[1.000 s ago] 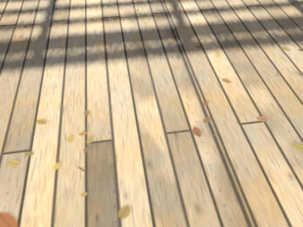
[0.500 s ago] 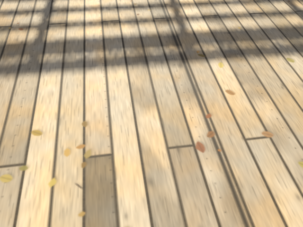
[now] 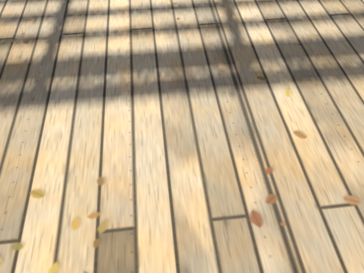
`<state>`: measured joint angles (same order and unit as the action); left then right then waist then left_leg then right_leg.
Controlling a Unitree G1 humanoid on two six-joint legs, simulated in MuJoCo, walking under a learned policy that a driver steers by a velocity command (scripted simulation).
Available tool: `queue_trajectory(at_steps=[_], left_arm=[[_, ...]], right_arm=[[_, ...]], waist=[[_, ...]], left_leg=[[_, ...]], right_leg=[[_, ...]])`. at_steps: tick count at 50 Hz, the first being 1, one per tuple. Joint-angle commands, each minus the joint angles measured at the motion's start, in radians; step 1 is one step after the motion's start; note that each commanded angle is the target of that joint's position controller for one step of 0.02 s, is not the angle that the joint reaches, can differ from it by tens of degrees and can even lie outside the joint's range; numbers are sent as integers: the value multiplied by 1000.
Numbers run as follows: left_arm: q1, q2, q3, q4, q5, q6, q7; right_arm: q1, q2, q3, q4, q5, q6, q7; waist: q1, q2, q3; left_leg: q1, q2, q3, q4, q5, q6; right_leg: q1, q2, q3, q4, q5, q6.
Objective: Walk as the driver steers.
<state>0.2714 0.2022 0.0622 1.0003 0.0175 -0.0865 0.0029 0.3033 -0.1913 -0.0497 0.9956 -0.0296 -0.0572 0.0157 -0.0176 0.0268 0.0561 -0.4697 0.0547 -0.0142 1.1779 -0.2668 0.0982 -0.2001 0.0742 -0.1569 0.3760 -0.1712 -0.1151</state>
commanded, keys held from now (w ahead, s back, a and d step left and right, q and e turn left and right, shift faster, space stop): w+e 1.00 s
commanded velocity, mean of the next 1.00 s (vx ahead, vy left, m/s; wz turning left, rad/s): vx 0.50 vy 0.00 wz -0.39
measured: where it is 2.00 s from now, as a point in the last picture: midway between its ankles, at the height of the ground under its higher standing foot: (274, 167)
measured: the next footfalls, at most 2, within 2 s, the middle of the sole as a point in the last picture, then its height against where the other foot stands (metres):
left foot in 0.38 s outside the picture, level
right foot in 0.90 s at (233, 241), level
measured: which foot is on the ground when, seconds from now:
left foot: up 0.00-0.36, down 0.38-0.92, up 0.94-1.00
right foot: down 0.00-0.38, up 0.40-0.88, down 0.90-1.00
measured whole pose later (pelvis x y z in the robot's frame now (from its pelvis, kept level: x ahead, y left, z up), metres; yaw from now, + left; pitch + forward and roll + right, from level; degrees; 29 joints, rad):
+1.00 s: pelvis +0.53 -0.08 -0.02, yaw -28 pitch +0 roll +0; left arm 0.12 0.24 0.07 0.84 0.03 -0.02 -0.02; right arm 0.33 -0.22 -0.06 0.93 -0.01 -0.07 0.00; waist -0.03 0.01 0.08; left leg -0.28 0.09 0.09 1.22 -0.40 0.00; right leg -0.38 0.10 -0.10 0.58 -0.22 -0.15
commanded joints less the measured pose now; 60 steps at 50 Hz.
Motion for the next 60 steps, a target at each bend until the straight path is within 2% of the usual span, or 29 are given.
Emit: queue_trajectory(at_steps=[1,7,14,16,17,18,19,20,21,22,23,24,26,28,31,35,39,42,44,45,46,47,48,49,50,52,53,56,60], left_arm=[[76,55,0,-9,-4,-37,5],[200,62,-17,32,-9,-27,-1],[295,97,-12,62,7,-13,16],[254,114,-5,53,13,-10,19],[230,127,0,46,12,-9,17],[203,126,1,39,3,-9,11],[188,90,-8,3,-13,-12,6],[304,-33,-28,-27,-57,-4,6],[260,85,1,-17,-27,5,11],[180,96,11,-35,-19,11,8],[134,72,9,-47,-14,12,2],[115,59,13,-50,-2,22,-4],[130,29,15,-56,13,50,-20],[85,15,14,-81,15,68,-31],[-34,24,9,-132,16,78,-46],[-201,25,-7,-196,12,72,-64],[-310,42,-12,-243,18,70,-74],[-278,67,-2,-246,25,71,-66],[-118,101,18,-204,25,64,-55],[38,134,38,-154,32,55,-42],[137,228,67,-134,40,50,-27],[96,321,84,-167,17,61,-22],[109,296,79,-164,6,77,-13],[59,252,67,-156,-1,75,-4],[13,203,55,-156,-5,65,-4],[-40,160,39,-167,-17,44,1],[-29,157,35,-166,-21,32,-1],[37,193,41,-154,-22,17,-6],[139,197,40,-141,-19,20,-8]], right_arm=[[76,-15,-8,-21,-4,26,11],[-213,-28,2,-116,2,19,18],[-395,-62,7,-192,13,2,9],[-338,-84,0,-189,17,-13,4],[-243,-102,-9,-163,17,-21,-4],[-71,-131,-24,-112,9,-33,-15],[105,-208,-48,-88,-22,-43,-30],[137,-305,-71,-100,-42,-39,-27],[58,-227,-59,-118,-14,-20,-23],[-39,-153,-38,-128,-6,-21,-23],[-81,-107,-26,-128,-4,-28,-20],[-83,-85,-20,-117,-2,-34,-23],[-47,-53,-10,-86,7,-47,-29],[-5,-67,-14,-67,17,-63,-28],[35,-86,-17,-54,11,-70,-27],[66,-104,-16,-46,10,-70,-28],[138,-145,-25,-26,10,-58,-39],[151,-176,-32,-19,8,-36,-49],[144,-208,-41,-24,7,-14,-49],[132,-210,-41,-38,9,-5,-44],[143,-156,-29,-74,5,-5,-39],[119,-102,-24,-161,22,-16,-16],[-27,-175,-35,-191,13,-29,-12],[-58,-154,-27,-204,27,-43,-8],[-27,-147,-25,-183,25,-48,-12],[13,-134,-24,-171,-12,-13,-12],[16,-129,-24,-175,-19,5,-8],[-63,-118,-21,-212,-19,30,1],[-236,-132,-18,-277,-13,35,2]], waist=[[-23,-54,16],[29,-66,60],[73,-96,49],[29,-106,27],[-11,-113,-17],[-86,-82,-108],[-144,-11,-246],[-84,217,-395],[-71,93,-356],[-32,33,-186],[-17,0,-103],[1,22,-60],[38,55,-41],[48,54,-25],[42,48,3],[16,45,40],[-15,43,55],[11,72,17],[75,84,-77],[145,41,-162],[165,-82,-263],[103,-278,-324],[141,-85,-238],[104,-59,-129],[50,8,-65],[-11,0,-61],[-19,-8,-69],[-5,-31,-45],[57,-65,-10]], left_leg=[[-89,51,-33,-34,77,-11],[-194,44,72,-368,255,-69],[-203,-8,70,-570,206,-60],[-81,-37,71,-628,125,-35],[61,-70,85,-661,92,-19],[297,-70,81,-723,150,7],[577,123,-111,-734,49,52],[855,428,-565,-815,-11,172],[760,394,-649,-896,-107,167],[605,357,-466,-916,-110,130],[480,311,-336,-953,-17,101],[404,269,-235,-974,53,71],[331,230,-110,-996,159,39],[328,223,-33,-1013,253,38],[340,210,66,-1030,326,37],[349,180,180,-1036,402,25],[479,220,235,-1009,500,21],[574,232,286,-857,864,10],[577,234,300,-590,1003,7],[471,218,314,-352,868,-17],[222,179,303,-47,350,-48],[-192,-62,176,291,-300,-111],[-320,-12,19,284,-208,-102],[-322,32,10,217,-102,-92],[-246,66,5,112,-53,-93],[-117,89,-8,13,-43,-113],[-98,86,-4,-12,-45,-124],[-146,76,18,-114,32,-149],[-253,56,18,-285,174,-158]], right_leg=[[3,-293,229,-275,89,-58],[93,-233,195,-261,345,-68],[330,-280,276,-146,518,-103],[325,-280,275,-67,644,-85],[296,-264,266,28,744,-68],[216,-221,233,213,717,-46],[16,-164,202,487,433,-29],[-345,5,120,840,-291,15],[-421,-39,215,933,-316,-4],[-445,-91,218,924,-220,-5],[-421,-125,214,881,-156,-1],[-394,-146,212,849,-131,4],[-348,-159,201,819,-106,17],[-392,-168,188,805,-65,25],[-480,-183,169,734,48,37],[-444,-164,106,462,182,43],[-412,-140,37,309,138,8],[-319,-67,-12,261,-2,-42],[-142,7,-23,217,-90,-87],[72,23,10,135,-65,-119],[316,-199,304,109,-172,-173],[532,-427,890,-69,-199,-330],[482,-409,814,-127,-125,-295],[366,-386,669,-124,-11,-264],[232,-335,569,-134,153,-220],[104,-248,443,-144,293,-180],[87,-229,427,-148,334,-180],[56,-193,403,-173,341,-169],[122,-182,434,-180,337,-131]])
Over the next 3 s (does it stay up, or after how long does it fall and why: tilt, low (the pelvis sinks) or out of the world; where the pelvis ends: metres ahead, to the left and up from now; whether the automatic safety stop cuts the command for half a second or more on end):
stays up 1.00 -0.50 0.01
